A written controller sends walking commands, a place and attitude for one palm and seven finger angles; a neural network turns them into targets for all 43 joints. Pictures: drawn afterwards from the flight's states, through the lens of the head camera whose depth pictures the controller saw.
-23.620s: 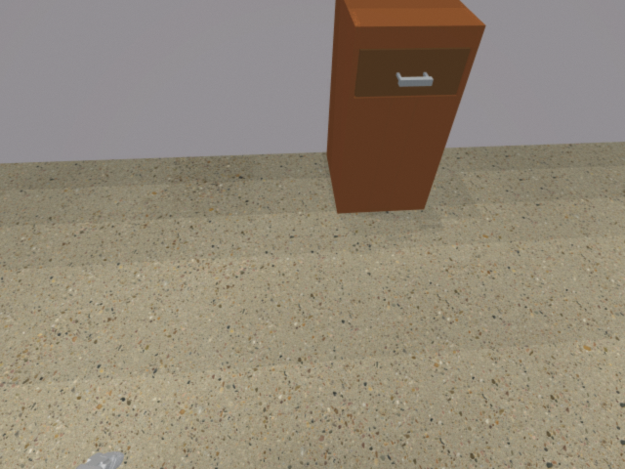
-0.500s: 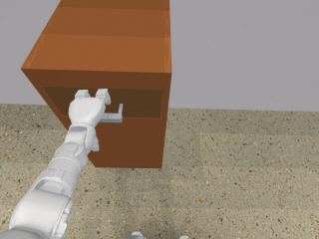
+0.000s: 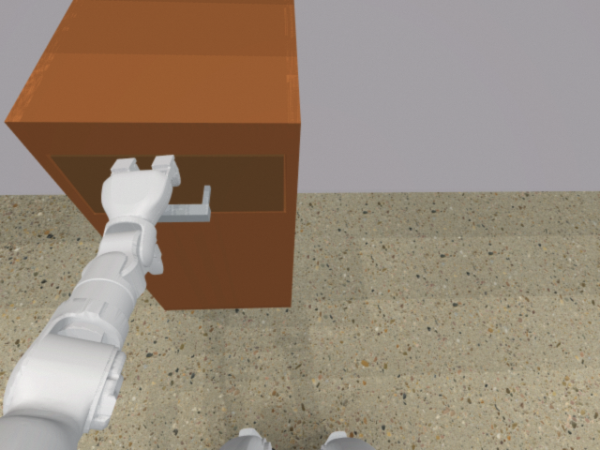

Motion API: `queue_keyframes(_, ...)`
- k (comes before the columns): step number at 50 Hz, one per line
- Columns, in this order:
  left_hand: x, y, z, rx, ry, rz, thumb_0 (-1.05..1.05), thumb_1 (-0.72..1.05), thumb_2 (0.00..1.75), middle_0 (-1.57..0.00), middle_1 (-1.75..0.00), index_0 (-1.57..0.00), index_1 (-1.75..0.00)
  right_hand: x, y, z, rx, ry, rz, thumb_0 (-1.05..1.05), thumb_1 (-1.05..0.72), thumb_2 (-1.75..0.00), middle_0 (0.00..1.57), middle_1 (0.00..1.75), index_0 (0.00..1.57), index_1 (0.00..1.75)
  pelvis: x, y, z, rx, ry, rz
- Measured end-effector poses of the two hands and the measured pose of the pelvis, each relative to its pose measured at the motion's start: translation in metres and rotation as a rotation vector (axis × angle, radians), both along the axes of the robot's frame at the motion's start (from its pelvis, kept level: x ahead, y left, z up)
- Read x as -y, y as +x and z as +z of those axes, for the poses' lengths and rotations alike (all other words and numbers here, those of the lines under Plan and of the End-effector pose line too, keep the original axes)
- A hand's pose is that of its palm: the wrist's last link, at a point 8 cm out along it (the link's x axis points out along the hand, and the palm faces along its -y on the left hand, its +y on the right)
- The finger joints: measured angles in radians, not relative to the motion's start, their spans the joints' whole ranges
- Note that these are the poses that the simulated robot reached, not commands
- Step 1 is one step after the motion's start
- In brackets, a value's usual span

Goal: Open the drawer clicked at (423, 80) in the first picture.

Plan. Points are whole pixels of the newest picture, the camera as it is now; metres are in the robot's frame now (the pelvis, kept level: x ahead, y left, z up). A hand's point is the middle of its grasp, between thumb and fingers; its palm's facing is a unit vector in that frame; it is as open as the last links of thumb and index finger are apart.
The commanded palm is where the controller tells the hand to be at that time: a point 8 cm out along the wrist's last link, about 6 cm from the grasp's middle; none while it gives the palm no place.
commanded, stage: re-aim the fingers above the handle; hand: left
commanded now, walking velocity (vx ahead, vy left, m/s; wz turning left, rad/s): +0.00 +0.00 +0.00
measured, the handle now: (178, 202) +0.52 +0.19 -0.07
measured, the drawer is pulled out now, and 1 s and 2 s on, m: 0.00 0.00 0.00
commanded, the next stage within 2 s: lower the fingers behind the handle in 1.44 s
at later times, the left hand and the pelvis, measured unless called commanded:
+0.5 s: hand (151, 213) +0.46 +0.21 -0.01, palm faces -0.07 -0.05 -1.00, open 13.8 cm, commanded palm +0.44 +0.21 +0.05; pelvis +0.01 +0.00 +0.00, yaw +0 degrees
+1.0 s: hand (147, 215) +0.46 +0.21 -0.01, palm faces -0.06 -0.06 -1.00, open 13.8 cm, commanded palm +0.44 +0.21 +0.05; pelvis +0.01 +0.00 +0.00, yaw +0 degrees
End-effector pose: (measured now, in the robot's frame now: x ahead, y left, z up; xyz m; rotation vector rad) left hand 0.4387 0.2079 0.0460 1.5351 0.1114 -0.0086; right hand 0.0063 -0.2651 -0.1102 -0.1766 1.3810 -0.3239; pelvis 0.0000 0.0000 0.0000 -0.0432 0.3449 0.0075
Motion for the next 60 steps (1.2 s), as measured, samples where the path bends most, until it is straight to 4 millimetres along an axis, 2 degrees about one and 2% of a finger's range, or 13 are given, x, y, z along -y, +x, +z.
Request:
queue_keyframes(8, 0.005, 0.007, -0.001, 0.014, -0.027, -0.044, 0.00, -0.48, 0.30, -0.32, -1.20, -0.32, -1.20, 0.005, -0.001, -0.001, -0.013, -0.020, 0.011, 0.00, -0.90, -0.90, 0.20, 0.30, 0.20, 0.30, 0.001, 0.001, -0.003, -0.021, -0.004, 0.008)
queue_keyframes(16, 0.009, 0.011, -0.002, 0.030, -0.019, -0.013, 0.00, -0.48, 0.30, -0.32, -1.20, -0.32, -1.20, 0.001, 0.010, -0.005, 0.002, 0.002, 0.009, 0.00, -0.90, -0.90, 0.20, 0.30, 0.20, 0.30, 0.000, 0.005, -0.004, -0.026, -0.002, -0.004)
queue_keyframes(29, -0.008, -0.003, 0.003, 0.009, -0.017, -0.003, 0.00, -0.48, 0.30, -0.32, -1.20, -0.32, -1.20, -0.003, 0.034, -0.001, 0.037, 0.018, 0.033, 0.00, -0.90, -0.90, 0.20, 0.30, 0.21, 0.30, 0.002, 0.012, 0.003, -0.001, 0.002, 0.000)
queue_keyframes(39, -0.006, -0.008, 0.000, 0.026, -0.027, -0.026, 0.00, -0.48, 0.30, -0.32, -1.20, -0.32, -1.20, 0.003, 0.048, -0.001, 0.060, -0.004, 0.060, 0.00, -0.90, -0.90, 0.20, 0.30, 0.21, 0.30, 0.001, 0.010, 0.000, 0.000, 0.000, 0.014)
queue_keyframes(46, -0.006, -0.002, 0.003, 0.037, -0.017, -0.005, 0.00, -0.48, 0.30, -0.32, -1.20, -0.32, -1.20, 0.002, 0.042, -0.001, 0.059, -0.001, 0.050, 0.00, -0.90, -0.90, 0.20, 0.30, 0.20, 0.30, 0.000, 0.008, -0.001, -0.003, -0.001, 0.009)
queue_keyframes(60, -0.005, 0.001, 0.001, 0.017, -0.027, -0.034, 0.00, -0.48, 0.30, -0.32, -1.20, -0.32, -1.20, -0.005, 0.014, -0.002, 0.000, 0.004, 0.016, 0.00, -0.90, -0.90, 0.20, 0.30, 0.21, 0.30, -0.003, 0.007, -0.001, -0.008, -0.004, 0.004)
